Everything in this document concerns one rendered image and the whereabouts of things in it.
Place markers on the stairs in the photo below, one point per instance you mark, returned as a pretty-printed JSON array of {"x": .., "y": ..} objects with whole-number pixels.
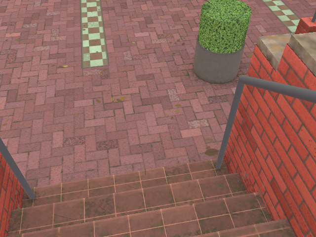
[{"x": 186, "y": 200}]

